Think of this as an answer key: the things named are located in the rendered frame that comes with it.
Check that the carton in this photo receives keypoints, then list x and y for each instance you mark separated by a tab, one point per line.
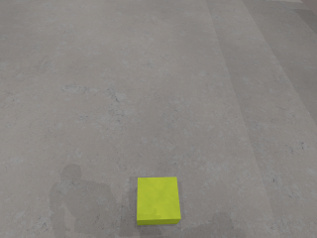
158	201

